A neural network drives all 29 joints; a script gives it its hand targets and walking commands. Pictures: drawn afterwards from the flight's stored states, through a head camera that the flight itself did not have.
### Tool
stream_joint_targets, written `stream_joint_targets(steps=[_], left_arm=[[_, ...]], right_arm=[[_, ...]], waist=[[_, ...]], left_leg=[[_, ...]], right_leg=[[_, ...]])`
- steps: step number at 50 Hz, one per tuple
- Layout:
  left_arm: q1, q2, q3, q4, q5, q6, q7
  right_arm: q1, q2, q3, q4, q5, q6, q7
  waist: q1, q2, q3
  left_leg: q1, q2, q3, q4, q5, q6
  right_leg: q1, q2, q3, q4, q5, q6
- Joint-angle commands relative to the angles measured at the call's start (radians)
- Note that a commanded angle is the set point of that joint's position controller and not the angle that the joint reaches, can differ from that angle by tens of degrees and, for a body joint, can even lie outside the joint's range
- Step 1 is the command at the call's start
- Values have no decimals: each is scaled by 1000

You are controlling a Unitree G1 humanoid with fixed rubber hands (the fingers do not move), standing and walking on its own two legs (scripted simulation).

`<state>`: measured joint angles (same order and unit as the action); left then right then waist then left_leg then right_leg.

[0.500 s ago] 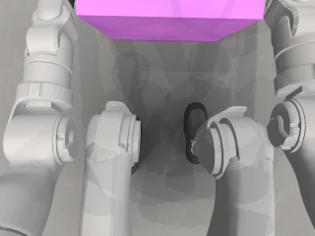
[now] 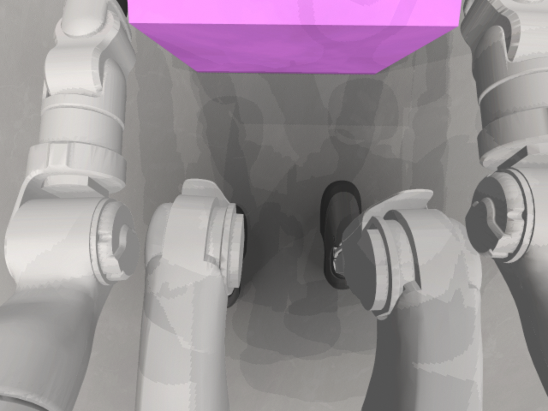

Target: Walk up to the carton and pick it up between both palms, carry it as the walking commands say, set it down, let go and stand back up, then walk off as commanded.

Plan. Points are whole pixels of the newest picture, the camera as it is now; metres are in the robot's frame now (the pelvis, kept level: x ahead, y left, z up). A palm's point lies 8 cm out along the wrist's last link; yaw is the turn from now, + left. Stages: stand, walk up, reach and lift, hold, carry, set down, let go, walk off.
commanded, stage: set down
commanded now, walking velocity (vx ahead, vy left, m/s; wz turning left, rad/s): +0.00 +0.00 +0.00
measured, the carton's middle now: out of the picture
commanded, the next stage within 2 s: none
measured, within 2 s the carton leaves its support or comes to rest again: neither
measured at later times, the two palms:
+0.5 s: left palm out of the picture +0.54 +0.21 -0.17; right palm out of the picture +0.56 -0.19 -0.17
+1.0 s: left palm out of the picture +0.56 +0.23 -0.14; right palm out of the picture +0.57 -0.22 -0.14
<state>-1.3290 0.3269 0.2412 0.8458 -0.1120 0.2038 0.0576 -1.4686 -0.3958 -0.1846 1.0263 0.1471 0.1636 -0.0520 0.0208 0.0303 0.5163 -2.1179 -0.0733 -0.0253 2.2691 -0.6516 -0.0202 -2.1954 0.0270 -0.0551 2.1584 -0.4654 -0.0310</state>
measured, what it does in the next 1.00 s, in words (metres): stands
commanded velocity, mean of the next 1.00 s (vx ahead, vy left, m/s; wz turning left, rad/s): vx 0.00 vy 0.00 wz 0.00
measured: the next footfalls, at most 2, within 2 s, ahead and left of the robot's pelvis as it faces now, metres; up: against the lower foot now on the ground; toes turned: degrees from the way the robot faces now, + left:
none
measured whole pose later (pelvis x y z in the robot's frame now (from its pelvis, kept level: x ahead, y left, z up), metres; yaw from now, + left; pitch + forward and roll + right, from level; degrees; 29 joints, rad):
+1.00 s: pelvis +0.01 +0.00 +0.00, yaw +0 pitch +30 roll -1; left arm -1.34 0.46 0.16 0.74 -0.22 0.22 0.09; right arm -1.39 -0.51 -0.17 0.83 0.21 0.20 -0.06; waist 0.02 0.03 0.52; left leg -2.12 -0.07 -0.02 2.27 -0.68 -0.02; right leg -2.20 0.03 -0.05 2.17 -0.49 -0.03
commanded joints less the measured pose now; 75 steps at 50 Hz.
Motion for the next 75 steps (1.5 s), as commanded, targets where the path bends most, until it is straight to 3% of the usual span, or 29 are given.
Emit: stream_joint_targets(steps=[1,5,8,9,10,12,16,18,19,21,25,28,29,36,41,45,47,48,50,53,54,56,60,61,64,66,68,72,75], left_arm=[[-588,-358,-245,-31,-55,-82,-150],[-469,19,-140,19,-54,-119,-27],[-457,135,-142,29,-77,-122,27],[-442,153,-141,30,-84,-125,36],[-428,170,-131,38,-84,-129,44],[-426,181,-118,22,-92,-129,52],[-403,197,-124,2,-105,-132,54],[-361,221,-109,-7,-93,-135,57],[-355,233,-103,8,-92,-134,58],[-326,233,-89,5,-82,-134,55],[-294,249,-71,-16,-80,-137,49],[-287,280,-48,-38,-74,-135,46],[-277,279,-54,-31,-75,-134,43],[-286,306,-43,-88,-93,-120,30],[-294,326,-34,-270,-112,-84,27],[-279,337,-34,-425,-114,-35,30],[-269,347,-19,-495,-109,-4,36],[-248,345,-23,-491,-114,19,39],[-177,353,1,-436,-110,60,37],[-143,355,4,-526,-118,110,33],[-147,384,20,-604,-110,120,36],[-157,399,30,-664,-115,145,37],[-144,399,41,-663,-113,178,21],[-146,389,39,-694,-118,180,18],[-150,395,38,-663,-116,183,6],[-153,376,29,-631,-126,186,-2],[-144,379,33,-570,-127,189,-11],[-204,369,8,-582,-141,207,-17],[-210,391,17,-594,-145,218,-21]], right_arm=[[-400,416,141,-38,24,-51,123],[-324,-6,69,7,40,-85,13],[-324,-120,53,12,55,-95,-36],[-312,-141,44,17,63,-99,-42],[-312,-142,55,12,71,-101,-46],[-324,-173,45,-13,78,-112,-49],[-312,-203,34,-44,72,-124,-50],[-275,-213,32,-43,72,-123,-46],[-267,-235,18,-35,65,-124,-47],[-240,-235,15,-35,62,-124,-44],[-206,-283,-20,-77,41,-129,-39],[-207,-300,-31,-104,48,-124,-33],[-194,-306,-39,-99,45,-123,-30],[-236,-346,-34,-241,88,-110,-10],[-204,-367,-27,-379,131,-59,-5],[-114,-377,-41,-421,113,7,2],[-115,-402,-60,-504,107,35,-1],[-108,-414,-65,-519,100,54,-1],[-73,-410,-64,-544,105,90,-2],[-85,-435,-76,-714,96,136,-6],[-83,-438,-83,-784,104,153,-9],[-69,-450,-88,-846,100,185,-11],[-34,-423,-94,-870,94,224,-8],[-14,-426,-96,-852,89,230,-4],[6,-410,-106,-804,89,232,3],[2,-423,-118,-791,75,229,6],[-14,-420,-115,-778,70,229,11],[-39,-430,-116,-760,77,240,25],[-72,-436,-110,-775,81,250,30]], waist=[[-29,-22,-1265],[-25,-22,-1289],[-26,-37,-1375],[-24,-25,-1398],[1,-31,-1386],[1,-29,-1419],[-16,-31,-1481],[0,-33,-1519],[-14,-35,-1516],[-5,-30,-1503],[-29,-40,-1541],[-7,-33,-1564],[-22,-33,-1556],[9,-54,-1623],[12,-51,-1846],[-3,-22,-1989],[-6,-22,-2093],[-17,-22,-2128],[-1,-52,-2132],[-6,-76,-2262],[11,-65,-2338],[2,-77,-2391],[-12,-85,-2343],[-27,-78,-2339],[-29,-50,-2300],[-55,-59,-2292],[-51,-75,-2273],[-61,-61,-2286],[-43,-81,-2321]], left_leg=[[213,26,54,-250,174,7],[258,38,49,-254,199,-6],[292,46,36,-252,229,-7],[302,48,35,-256,238,-6],[283,46,47,-248,235,-6],[293,50,34,-254,272,-6],[288,52,32,-248,299,-8],[301,54,32,-239,325,-9],[301,57,29,-242,317,-10],[283,55,30,-242,318,-11],[275,60,35,-228,325,-10],[290,62,31,-235,331,-8],[280,68,32,-230,323,-8],[308,73,44,-246,309,5],[439,65,62,-275,336,8],[550,47,82,-311,347,0],[632,44,81,-326,365,3],[667,39,82,-337,365,2],[636,33,92,-364,340,6],[685,24,95,-404,350,11],[733,18,100,-421,379,12],[764,8,107,-436,403,9],[747,2,99,-509,404,11],[758,3,96,-525,405,9],[792,6,90,-577,412,5],[810,6,82,-614,408,3],[804,5,84,-649,383,3],[882,15,77,-716,355,-3],[928,12,76,-767,367,-2]], right_leg=[[644,23,69,-80,162,11],[694,5,68,-83,192,22],[732,-8,76,-71,230,22],[741,-8,76,-65,245,21],[738,-8,85,-73,235,22],[752,-8,85,-62,277,20],[786,-14,83,-58,321,22],[803,-16,81,-39,354,24],[796,-17,76,-39,345,26],[794,-18,82,-39,353,24],[826,-19,83,-37,374,25],[834,-20,78,-26,383,26],[829,-24,78,-28,380,26],[880,-25,73,-38,374,26],[1016,-26,65,-69,402,17],[1073,-16,43,-108,395,5],[1098,-13,32,-126,385,5],[1119,-11,24,-139,384,2],[1174,-5,30,-171,373,2],[1288,2,32,-218,395,5],[1334,8,36,-235,420,7],[1376,14,41,-268,446,7],[1402,16,58,-344,459,7],[1411,16,62,-362,465,4],[1385,14,57,-409,452,4],[1392,15,48,-446,446,5],[1421,12,49,-484,431,9],[1408,11,44,-559,374,8],[1458,12,44,-603,376,14]])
